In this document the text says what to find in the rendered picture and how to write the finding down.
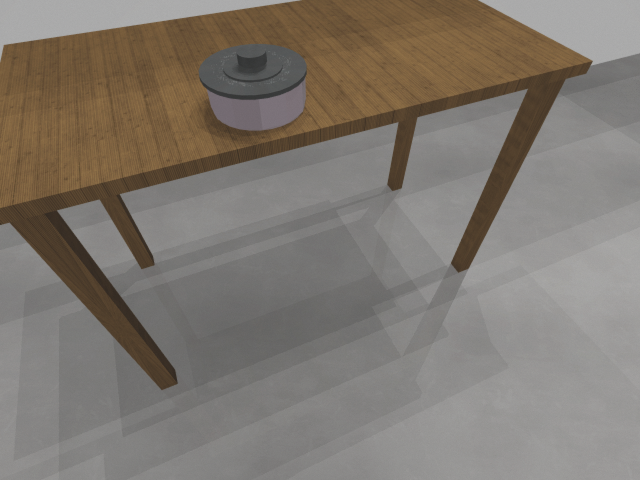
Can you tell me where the pot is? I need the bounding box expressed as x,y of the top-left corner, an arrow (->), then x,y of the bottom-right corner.
207,79 -> 306,131

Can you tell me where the knob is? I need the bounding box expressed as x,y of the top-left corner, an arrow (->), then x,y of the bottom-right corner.
236,45 -> 267,68

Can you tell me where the table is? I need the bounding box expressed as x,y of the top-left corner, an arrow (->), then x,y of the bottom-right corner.
0,0 -> 593,390

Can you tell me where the lid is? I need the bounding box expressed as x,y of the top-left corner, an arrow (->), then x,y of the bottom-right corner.
199,44 -> 307,100

